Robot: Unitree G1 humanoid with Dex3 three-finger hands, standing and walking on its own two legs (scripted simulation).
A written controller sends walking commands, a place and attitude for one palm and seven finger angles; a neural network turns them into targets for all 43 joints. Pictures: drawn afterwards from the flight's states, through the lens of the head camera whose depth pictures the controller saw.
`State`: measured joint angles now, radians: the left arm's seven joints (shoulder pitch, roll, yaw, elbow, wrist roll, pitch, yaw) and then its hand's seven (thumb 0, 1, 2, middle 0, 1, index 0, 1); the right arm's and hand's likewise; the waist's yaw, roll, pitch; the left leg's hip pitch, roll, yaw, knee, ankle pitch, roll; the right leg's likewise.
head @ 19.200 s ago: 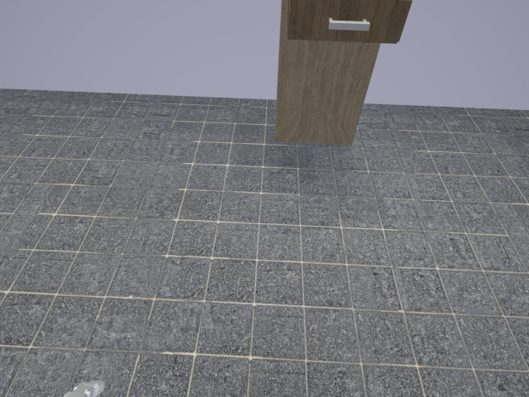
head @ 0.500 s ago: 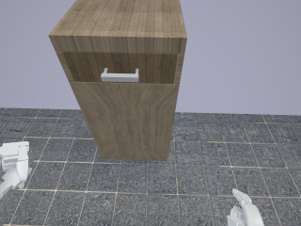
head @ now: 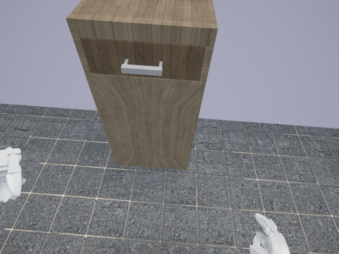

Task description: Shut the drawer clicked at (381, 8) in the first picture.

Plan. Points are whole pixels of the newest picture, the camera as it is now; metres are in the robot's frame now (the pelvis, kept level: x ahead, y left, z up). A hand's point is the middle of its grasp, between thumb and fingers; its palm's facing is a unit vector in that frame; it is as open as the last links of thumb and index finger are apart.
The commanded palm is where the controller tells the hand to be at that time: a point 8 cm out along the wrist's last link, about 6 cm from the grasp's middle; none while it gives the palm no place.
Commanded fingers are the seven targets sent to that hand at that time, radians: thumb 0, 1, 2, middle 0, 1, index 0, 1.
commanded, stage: step back with the hand held close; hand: left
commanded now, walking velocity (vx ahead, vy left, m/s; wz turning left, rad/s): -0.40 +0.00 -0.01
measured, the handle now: (142, 66) +0.69 +0.13 +0.05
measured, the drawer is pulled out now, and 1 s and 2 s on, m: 0.00 0.00 0.00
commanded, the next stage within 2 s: stop stepping back and stand still in 0.52 s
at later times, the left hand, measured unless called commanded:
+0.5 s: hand out of the picture +0.11 +0.25 +0.19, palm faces +0.40 -0.82 -0.42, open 3.3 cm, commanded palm +0.05 +0.28 +0.19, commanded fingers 0.00 0.90 0.90 -1.40 -1.60 -1.40 -1.60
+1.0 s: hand out of the picture +0.08 +0.25 +0.17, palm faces +0.36 -0.87 -0.34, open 3.3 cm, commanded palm +0.02 +0.29 +0.19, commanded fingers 0.00 0.90 0.90 -1.40 -1.60 -1.40 -1.60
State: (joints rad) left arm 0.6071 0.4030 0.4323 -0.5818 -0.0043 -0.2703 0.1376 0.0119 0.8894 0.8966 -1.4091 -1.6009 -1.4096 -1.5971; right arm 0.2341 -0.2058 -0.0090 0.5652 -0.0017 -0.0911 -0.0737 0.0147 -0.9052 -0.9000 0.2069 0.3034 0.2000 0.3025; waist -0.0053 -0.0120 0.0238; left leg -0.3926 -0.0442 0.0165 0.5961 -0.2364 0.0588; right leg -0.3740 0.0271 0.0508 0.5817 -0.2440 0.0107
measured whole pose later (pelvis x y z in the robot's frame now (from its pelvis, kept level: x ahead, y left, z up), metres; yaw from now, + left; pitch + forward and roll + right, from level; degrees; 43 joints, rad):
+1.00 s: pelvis -0.13 +0.02 -0.01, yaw -3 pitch -4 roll -3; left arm 0.52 0.38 0.40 -0.52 -0.04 -0.22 0.14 0.01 0.89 0.90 -1.41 -1.60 -1.41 -1.60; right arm 0.28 -0.22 -0.02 0.68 0.00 -0.14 -0.10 0.02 -0.91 -0.90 0.20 0.30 0.19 0.30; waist -0.04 -0.03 0.01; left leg -0.46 -0.01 0.01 0.55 -0.05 0.04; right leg -0.12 0.04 0.02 0.71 -0.55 0.00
